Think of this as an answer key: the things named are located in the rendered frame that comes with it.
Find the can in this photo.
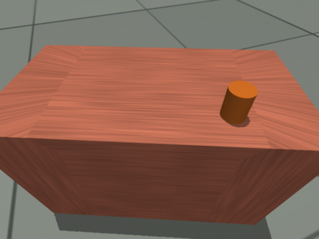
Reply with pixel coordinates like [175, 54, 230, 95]
[220, 81, 258, 124]

